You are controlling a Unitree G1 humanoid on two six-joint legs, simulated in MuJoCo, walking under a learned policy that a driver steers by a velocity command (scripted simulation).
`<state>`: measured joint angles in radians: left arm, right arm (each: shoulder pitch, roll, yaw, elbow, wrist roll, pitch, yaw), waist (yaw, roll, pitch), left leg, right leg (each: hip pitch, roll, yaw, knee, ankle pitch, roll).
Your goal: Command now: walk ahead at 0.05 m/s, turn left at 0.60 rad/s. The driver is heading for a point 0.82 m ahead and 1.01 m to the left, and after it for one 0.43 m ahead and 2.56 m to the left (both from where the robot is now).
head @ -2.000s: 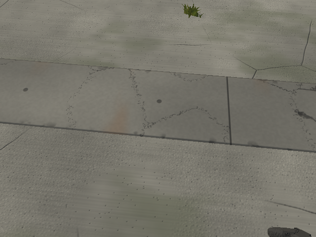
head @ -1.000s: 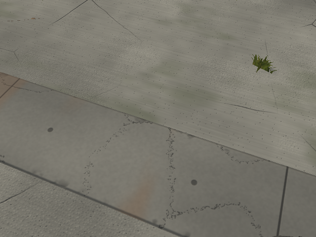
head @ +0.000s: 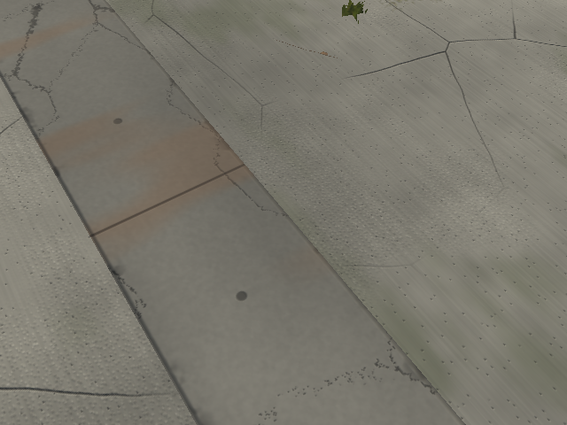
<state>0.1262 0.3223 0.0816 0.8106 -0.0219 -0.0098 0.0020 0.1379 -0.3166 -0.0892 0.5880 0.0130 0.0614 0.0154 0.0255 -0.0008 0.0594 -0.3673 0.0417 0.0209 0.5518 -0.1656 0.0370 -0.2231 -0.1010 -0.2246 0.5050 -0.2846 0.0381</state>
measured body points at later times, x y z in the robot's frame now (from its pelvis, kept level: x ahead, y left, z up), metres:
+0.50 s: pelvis +0.04 -0.02 +0.00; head +0.06 -0.02 +0.45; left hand +0.08 +0.30 -0.09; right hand +0.29 -0.24 -0.08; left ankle +0.03 +0.10 -0.70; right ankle +0.07 -0.13 -0.73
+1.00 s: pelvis +0.14 +0.13 +0.00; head +0.16 +0.16 +0.45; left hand +0.04 +0.42 -0.12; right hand +0.43 +0.00 -0.08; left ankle +0.11 +0.21 -0.73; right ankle +0.15 -0.07 -0.64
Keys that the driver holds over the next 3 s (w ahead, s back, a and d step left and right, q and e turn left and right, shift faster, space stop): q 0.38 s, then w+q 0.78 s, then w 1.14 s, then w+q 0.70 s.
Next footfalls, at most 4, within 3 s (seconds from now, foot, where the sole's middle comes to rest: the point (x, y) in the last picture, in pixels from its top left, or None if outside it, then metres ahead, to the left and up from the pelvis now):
0.42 right None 0.11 -0.12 -0.77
0.90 left None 0.14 0.23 -0.77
1.38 right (157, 380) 0.53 0.31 -0.77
1.88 left None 0.55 0.69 -0.77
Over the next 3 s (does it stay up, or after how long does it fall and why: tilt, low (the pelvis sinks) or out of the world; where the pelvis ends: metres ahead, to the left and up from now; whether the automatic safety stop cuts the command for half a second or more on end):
stays up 0.90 0.95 -0.02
